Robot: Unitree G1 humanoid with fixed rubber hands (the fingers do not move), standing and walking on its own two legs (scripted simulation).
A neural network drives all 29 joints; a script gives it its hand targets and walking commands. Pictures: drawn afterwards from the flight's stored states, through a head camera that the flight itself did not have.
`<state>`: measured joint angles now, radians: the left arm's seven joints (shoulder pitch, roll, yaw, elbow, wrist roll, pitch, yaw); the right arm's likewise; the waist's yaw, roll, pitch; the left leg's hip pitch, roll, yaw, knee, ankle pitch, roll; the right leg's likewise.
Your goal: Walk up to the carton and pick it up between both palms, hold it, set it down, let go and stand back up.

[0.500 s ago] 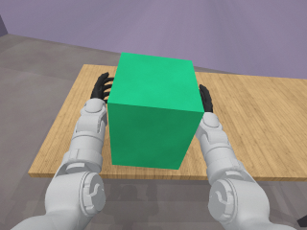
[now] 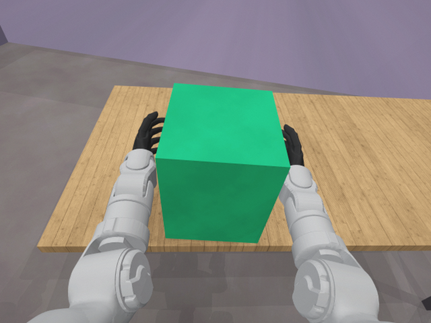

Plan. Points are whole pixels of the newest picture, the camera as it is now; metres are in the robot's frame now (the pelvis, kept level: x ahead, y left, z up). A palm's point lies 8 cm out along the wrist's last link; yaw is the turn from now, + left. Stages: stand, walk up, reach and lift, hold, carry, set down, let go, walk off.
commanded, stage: set down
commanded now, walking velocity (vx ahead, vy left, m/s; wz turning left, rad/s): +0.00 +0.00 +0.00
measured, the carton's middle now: (217, 166) +0.42 +0.01 +0.09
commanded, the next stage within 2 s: none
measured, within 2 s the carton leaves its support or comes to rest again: rests again in 1.04 s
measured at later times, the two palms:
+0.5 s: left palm (146, 159) +0.41 +0.16 +0.11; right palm (290, 173) +0.40 -0.13 +0.10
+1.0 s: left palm (147, 168) +0.40 +0.16 +0.08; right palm (287, 179) +0.40 -0.13 +0.08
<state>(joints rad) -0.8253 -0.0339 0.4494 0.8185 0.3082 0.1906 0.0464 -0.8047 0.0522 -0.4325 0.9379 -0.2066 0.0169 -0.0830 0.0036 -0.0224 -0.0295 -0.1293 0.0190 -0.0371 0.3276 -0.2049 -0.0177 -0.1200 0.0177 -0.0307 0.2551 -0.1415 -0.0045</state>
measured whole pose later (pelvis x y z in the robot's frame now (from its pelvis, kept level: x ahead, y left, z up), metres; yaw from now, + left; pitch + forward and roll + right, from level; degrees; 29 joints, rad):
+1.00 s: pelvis +0.00 +0.00 +0.00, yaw +0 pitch +5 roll -1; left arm -0.78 -0.07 0.51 0.90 0.35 0.02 0.04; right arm -0.74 0.11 -0.60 0.90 -0.41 -0.12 -0.02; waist 0.02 -0.01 -0.04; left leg -0.22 0.01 -0.03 0.32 -0.19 -0.02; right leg -0.21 0.01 -0.03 0.26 -0.13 0.00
